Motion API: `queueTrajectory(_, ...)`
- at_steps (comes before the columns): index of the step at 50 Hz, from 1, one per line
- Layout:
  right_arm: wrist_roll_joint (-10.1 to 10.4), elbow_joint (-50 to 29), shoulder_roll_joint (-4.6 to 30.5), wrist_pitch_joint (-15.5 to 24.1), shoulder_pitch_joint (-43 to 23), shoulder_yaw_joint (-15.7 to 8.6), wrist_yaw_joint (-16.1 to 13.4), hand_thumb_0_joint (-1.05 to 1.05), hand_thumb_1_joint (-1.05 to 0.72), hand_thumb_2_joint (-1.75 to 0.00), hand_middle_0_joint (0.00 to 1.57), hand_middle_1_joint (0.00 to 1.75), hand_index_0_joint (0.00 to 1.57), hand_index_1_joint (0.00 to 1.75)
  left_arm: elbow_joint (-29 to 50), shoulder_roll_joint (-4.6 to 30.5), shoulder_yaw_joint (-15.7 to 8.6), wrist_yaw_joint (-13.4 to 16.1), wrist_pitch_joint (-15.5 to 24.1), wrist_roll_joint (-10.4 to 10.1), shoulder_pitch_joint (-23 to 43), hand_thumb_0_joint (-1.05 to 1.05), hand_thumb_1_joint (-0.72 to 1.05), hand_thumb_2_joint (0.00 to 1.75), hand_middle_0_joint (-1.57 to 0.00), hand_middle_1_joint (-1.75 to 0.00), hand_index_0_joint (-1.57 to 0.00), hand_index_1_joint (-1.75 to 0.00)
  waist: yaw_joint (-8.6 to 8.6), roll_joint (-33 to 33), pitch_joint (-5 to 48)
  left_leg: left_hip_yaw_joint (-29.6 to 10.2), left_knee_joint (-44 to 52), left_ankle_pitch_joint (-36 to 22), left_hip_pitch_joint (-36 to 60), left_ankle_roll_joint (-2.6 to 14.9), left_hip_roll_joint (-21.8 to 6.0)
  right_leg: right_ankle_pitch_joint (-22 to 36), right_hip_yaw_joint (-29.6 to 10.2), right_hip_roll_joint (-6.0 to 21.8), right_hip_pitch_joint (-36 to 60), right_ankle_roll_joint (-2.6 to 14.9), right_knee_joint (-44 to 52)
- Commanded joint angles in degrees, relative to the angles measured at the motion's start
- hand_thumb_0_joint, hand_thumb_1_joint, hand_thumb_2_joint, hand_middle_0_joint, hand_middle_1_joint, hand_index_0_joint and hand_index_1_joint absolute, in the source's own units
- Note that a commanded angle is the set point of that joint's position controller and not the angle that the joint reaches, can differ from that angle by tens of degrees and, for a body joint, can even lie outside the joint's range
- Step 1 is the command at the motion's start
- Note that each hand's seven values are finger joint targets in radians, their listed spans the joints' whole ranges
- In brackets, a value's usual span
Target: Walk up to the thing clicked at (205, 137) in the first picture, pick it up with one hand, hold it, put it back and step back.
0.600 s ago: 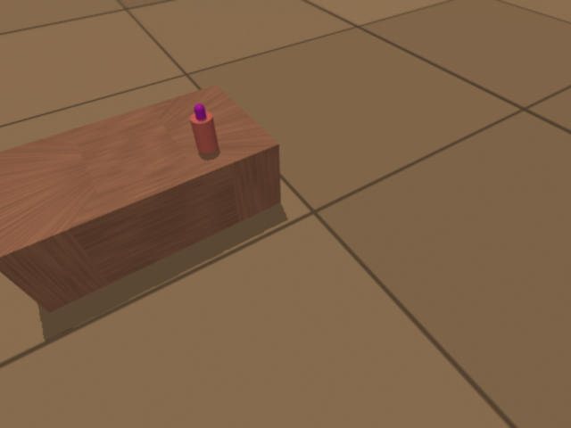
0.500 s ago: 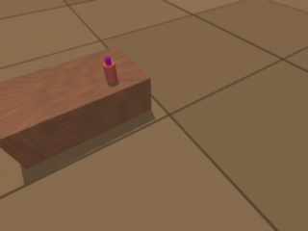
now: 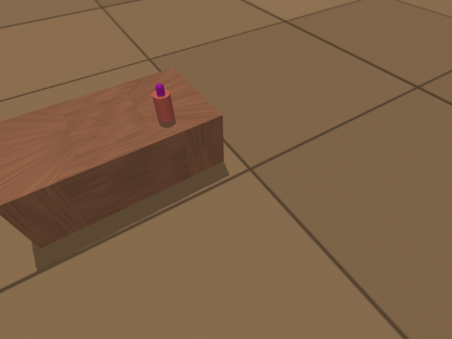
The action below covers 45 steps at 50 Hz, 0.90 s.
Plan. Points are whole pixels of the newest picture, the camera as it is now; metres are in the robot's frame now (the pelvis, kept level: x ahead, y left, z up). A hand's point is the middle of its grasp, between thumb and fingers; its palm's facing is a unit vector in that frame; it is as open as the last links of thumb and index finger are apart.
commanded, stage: stand
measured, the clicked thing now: (162, 101) +1.23 +0.37 -0.32
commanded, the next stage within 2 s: walk up in 0.52 s
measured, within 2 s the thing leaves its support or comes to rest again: neither
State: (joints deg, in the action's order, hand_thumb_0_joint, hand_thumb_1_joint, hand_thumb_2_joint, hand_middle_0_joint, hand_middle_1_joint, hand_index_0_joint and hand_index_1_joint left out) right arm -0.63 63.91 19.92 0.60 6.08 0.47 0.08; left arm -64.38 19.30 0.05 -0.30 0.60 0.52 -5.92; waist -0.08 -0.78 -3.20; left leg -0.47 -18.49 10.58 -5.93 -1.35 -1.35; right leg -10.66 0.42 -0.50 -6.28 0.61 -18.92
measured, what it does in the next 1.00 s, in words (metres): steps to the left: left foot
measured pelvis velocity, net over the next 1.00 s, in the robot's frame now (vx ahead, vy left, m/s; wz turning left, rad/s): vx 0.10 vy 0.14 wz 0.20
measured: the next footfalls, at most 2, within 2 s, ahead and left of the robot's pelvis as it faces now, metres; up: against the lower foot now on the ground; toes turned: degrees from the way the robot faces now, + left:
left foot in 0.88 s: +0.16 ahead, +0.28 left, +0.00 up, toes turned +15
right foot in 1.32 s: +0.38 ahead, +0.11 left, +0.00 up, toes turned +11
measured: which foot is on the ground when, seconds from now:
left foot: down 0.00-0.56, up 0.58-0.86, down 0.88-1.00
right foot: down 0.00-0.92, up 0.94-1.00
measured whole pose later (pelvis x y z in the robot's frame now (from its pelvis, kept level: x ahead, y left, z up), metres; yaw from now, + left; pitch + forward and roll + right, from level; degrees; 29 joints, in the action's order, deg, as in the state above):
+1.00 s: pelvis +0.10 +0.14 -0.03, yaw +12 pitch -3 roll -1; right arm -1.3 51.6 22.8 0.3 15.0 -6.0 5.8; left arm -56.2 26.9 -4.3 -0.1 1.5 1.3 -13.6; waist 2.3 0.9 -5.4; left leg 1.4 -42.2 17.8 -21.5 0.1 -3.6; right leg -30.1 0.0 6.7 -16.1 2.3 -63.7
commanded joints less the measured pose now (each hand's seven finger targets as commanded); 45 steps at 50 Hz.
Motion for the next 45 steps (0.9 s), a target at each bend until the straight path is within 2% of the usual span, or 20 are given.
queueTrajectory(1, 0.0, -3.3, 11.6, 1.2, -1.7, -2.3, -0.7, 0.0, -0.9, -0.9, 0.2, 0.3, 0.2, 0.3, 3.3, 12.7, -2.3, 0.9, 1.5, 0.0, 2.6, 0.0, 0.9, 0.9, -0.2, -0.3, -0.2, -0.3, 0.02, 1.2, 4.9, -4.4, 2.0, -7.8, 1.1, 2.79, -6.3, 9.2, -5.7, 7.8, 0.5, 0.92, 3.0)
queueTrajectory(9, 0.1, -3.2, 11.8, 1.1, -1.5, -2.5, -0.7, 0.0, -0.9, -0.9, 0.2, 0.3, 0.2, 0.3, 3.2, 12.8, -2.3, 1.0, 1.6, 0.0, 2.2, 0.0, 0.9, 0.9, -0.2, -0.3, -0.2, -0.3, 0.25, 1.4, 5.8, -4.4, 1.7, -9.8, 1.6, 2.67, -6.2, 11.8, -5.6, 7.9, 1.2, 0.8, 3.2)
queueTrajectory(19, 0.2, -3.0, 11.7, 1.1, -1.3, -2.3, -0.7, 0.0, -0.9, -0.9, 0.2, 0.3, 0.2, 0.3, 3.0, 12.6, -2.3, 0.9, 1.4, -0.1, 2.1, 0.0, 0.9, 0.9, -0.2, -0.3, -0.2, -0.3, -0.05, 1.0, 3.6, -4.6, 2.8, -7.0, 0.2, 2.55, -6.0, 8.8, -5.7, 7.8, 0.7, 0.82, 3.8)
queueTrajectory(25, 0.1, -3.0, 11.8, 1.2, -1.4, -2.3, -0.7, 0.0, -0.9, -0.9, 0.2, 0.3, 0.2, 0.3, 3.0, 12.7, -2.4, 0.8, 1.3, -0.1, 1.9, 0.0, 0.9, 0.9, -0.2, -0.3, -0.2, -0.3, -0.26, 0.5, 4.5, -4.8, 2.8, -7.0, 0.8, 2.75, -6.4, 8.1, -5.8, 7.9, 1.1, 1.02, 3.5)
queueTrajectory(26, -1.7, -8.3, 17.2, 0.1, -0.3, -6.3, 1.6, 0.0, -0.9, -0.9, 0.2, 0.3, 0.2, 0.3, 4.6, 20.8, -7.0, 0.9, 2.8, 0.0, -5.9, 0.0, 0.9, 0.9, -0.2, -0.3, -0.2, -0.3, -3.27, -2.5, 7.4, -5.5, -6.5, 11.5, -11.2, 5.6, -2.0, -14.0, -6.1, 7.4, 12.1, 3.49, -0.7)
queueTrajectory(27, -2.2, -9.9, 14.7, -0.7, -3.2, -6.0, 2.7, 0.0, -0.9, -0.9, 0.2, 0.3, 0.2, 0.3, 2.8, 22.7, -8.3, 1.3, 3.2, 0.8, -11.5, 0.0, 0.9, 0.9, -0.2, -0.3, -0.2, -0.3, -5.82, 3.7, 5.0, -1.3, -15.1, 19.2, -24.8, 4.71, 0.5, -25.5, -14.4, 14.3, 18.0, 6.88, 5.0)
queueTrajectory(28, -3.2, -11.6, 14.4, -1.5, -4.5, -6.1, 3.3, 0.0, -0.9, -0.9, 0.2, 0.3, 0.2, 0.3, 3.8, 24.3, -9.4, 1.6, 3.6, 1.5, -11.3, 0.0, 0.9, 0.9, -0.2, -0.3, -0.2, -0.3, -6.18, 6.9, 1.8, -2.1, -28.4, 18.0, -31.3, 3.48, -0.8, -29.5, -23.4, 23.6, 15.1, 10.04, 10.9)
queueTrajectory(29, -3.5, -12.4, 14.9, -2.0, -3.4, -6.3, 3.9, 0.0, -0.9, -0.9, 0.2, 0.3, 0.2, 0.3, 6.6, 24.1, -9.6, 2.0, 3.9, 1.6, -7.8, 0.0, 0.9, 0.9, -0.2, -0.3, -0.2, -0.3, -5.14, 5.3, 0.2, -4.8, -33.6, 16.9, -32.8, 2.97, -3.1, -29.6, -26.0, 27.6, 9.6, 13.06, 11.9)
queueTrajectory(30, -3.3, -12.7, 15.2, -2.1, -1.4, -6.8, 4.5, 0.0, -0.9, -0.9, 0.2, 0.3, 0.2, 0.3, 8.7, 22.4, -9.3, 2.1, 4.1, 1.5, -5.1, 0.0, 0.9, 0.9, -0.2, -0.3, -0.2, -0.3, -3.43, 4.0, -1.5, -5.9, -36.0, 15.5, -33.2, 2.74, -4.9, -28.3, -24.0, 27.4, 6.6, 14.09, 12.0)
queueTrajectory(31, -3.4, -12.9, 15.7, -2.1, -0.7, -7.8, 5.1, 0.0, -0.9, -0.9, 0.2, 0.3, 0.2, 0.3, 9.7, 21.2, -9.0, 2.1, 4.4, 1.6, -3.5, 0.0, 0.9, 0.9, -0.2, -0.3, -0.2, -0.3, -2.3, 3.2, -2.7, -7.0, -37.1, 14.2, -32.4, 2.17, -6.4, -25.9, -21.1, 26.3, 3.6, 13.73, 12.0)
queueTrajectory(32, -2.9, -13.1, 15.5, -2.2, 1.6, -8.2, 5.7, 0.0, -0.9, -0.9, 0.2, 0.3, 0.2, 0.3, 10.6, 20.4, -8.8, 2.1, 4.8, 1.8, -1.3, 0.0, 0.9, 0.9, -0.2, -0.3, -0.2, -0.3, -0.24, 3.8, -3.1, -7.8, -36.5, 12.3, -31.5, 1.49, -7.5, -21.7, -16.6, 24.0, 3.5, 12.58, 11.3)
queueTrajectory(34, -2.5, -13.7, 14.5, -2.3, 3.1, -8.4, 6.6, 0.0, -0.9, -0.9, 0.2, 0.3, 0.2, 0.3, 11.8, 20.7, -8.9, 1.9, 5.1, 1.9, -1.0, 0.0, 0.9, 0.9, -0.2, -0.3, -0.2, -0.3, 0.06, 6.1, -3.8, -6.1, -34.3, 10.1, -29.0, 0.46, -7.5, -16.0, -9.6, 21.1, 1.9, 11.59, 10.8)
queueTrajectory(37, -2.3, -15.4, 13.2, -1.9, 2.2, -8.5, 7.5, 0.0, -0.9, -0.9, 0.2, 0.3, 0.2, 0.3, 12.6, 21.0, -9.1, 1.3, 5.4, 1.6, -2.8, 0.0, 0.9, 0.9, -0.2, -0.3, -0.2, -0.3, -1.25, 9.2, -4.7, -2.6, -26.0, 6.7, -24.3, 0.08, -7.6, -10.8, -1.8, 17.9, -1.4, 10.13, 8.0)
queueTrajectory(38, -2.2, -15.9, 13.1, -1.8, 2.6, -8.7, 7.6, 0.0, -0.9, -0.9, 0.2, 0.3, 0.2, 0.3, 13.2, 21.7, -9.3, 1.2, 5.5, 1.9, -1.9, 0.0, 0.9, 0.9, -0.2, -0.3, -0.2, -0.3, -0.76, 11.2, -4.4, -1.8, -24.1, 5.3, -20.6, 0.29, -7.9, -11.1, -0.2, 17.5, -4.4, 9.43, 7.4)
queueTrajectory(40, -1.7, -15.4, 13.2, -1.1, 4.1, -9.1, 7.6, 0.0, -0.9, -0.9, 0.2, 0.3, 0.2, 0.3, 13.4, 21.3, -9.0, 0.7, 5.2, 1.8, -2.4, 0.0, 0.9, 0.9, -0.2, -0.3, -0.2, -0.3, -0.51, 10.9, -2.6, 2.6, -20.2, 1.6, -14.1, 0.44, -5.9, -9.8, 3.8, 14.9, -6.5, 7.69, 3.7)
queueTrajectory(41, -1.6, -15.3, 13.8, -1.0, 4.4, -9.5, 7.5, 0.0, -0.9, -0.9, 0.2, 0.3, 0.2, 0.3, 13.5, 21.8, -8.9, 0.6, 5.0, 1.9, -3.1, 0.0, 0.9, 0.9, -0.2, -0.3, -0.2, -0.3, -0.14, 10.7, -1.8, 4.9, -20.8, 0.9, -10.6, 0.7, -4.9, -12.5, 4.1, 15.1, -9.3, 7.44, 2.2)
queueTrajectory(42, -1.5, -14.9, 13.9, -1.0, 6.4, -9.7, 7.2, 0.0, -0.9, -0.9, 0.2, 0.3, 0.2, 0.3, 13.7, 22.2, -8.8, 0.6, 4.8, 1.8, -2.8, 0.0, 0.9, 0.9, -0.2, -0.3, -0.2, -0.3, 1.12, 10.1, -1.3, 7.1, -20.1, 0.6, -7.8, 0.8, -3.9, -14.9, 5.0, 15.0, -10.8, 7.21, -0.4)
queueTrajectory(43, -1.6, -13.7, 15.0, -1.1, 10.7, -10.4, 6.9, 0.0, -0.9, -0.9, 0.2, 0.3, 0.2, 0.3, 14.1, 21.8, -8.6, 0.6, 4.6, 2.1, -1.8, 0.0, 0.9, 0.9, -0.2, -0.3, -0.2, -0.3, 4.01, 7.4, 0.9, 7.7, -19.4, 1.7, -2.8, 1.49, -3.0, -12.7, 5.7, 15.2, -12.2, 6.72, -6.0)
queueTrajectory(44, -1.5, -11.6, 17.1, -0.9, 17.0, -11.3, 6.3, 0.0, -0.9, -0.9, 0.2, 0.3, 0.2, 0.3, 14.4, 19.8, -7.9, 0.6, 4.2, 2.3, -2.9, 0.0, 0.9, 0.9, -0.2, -0.3, -0.2, -0.3, 7.0, -0.4, 4.4, 7.3, -18.8, 6.6, 3.6, 2.57, -0.9, -8.1, 7.6, 13.0, -14.0, 5.86, -19.2)
queueTrajectory(45, -1.7, -10.2, 20.5, -0.4, 23.7, -12.5, 5.2, 0.0, -0.9, -0.9, 0.2, 0.3, 0.2, 0.3, 14.8, 16.0, -6.6, 0.5, 3.9, 1.8, -6.1, 0.0, 0.9, 0.9, -0.2, -0.3, -0.2, -0.3, 10.02, -12.0, 5.7, -1.7, -10.9, 18.2, 9.4, 6.02, -2.2, -6.0, 9.2, 8.9, -19.8, 3.91, -39.8)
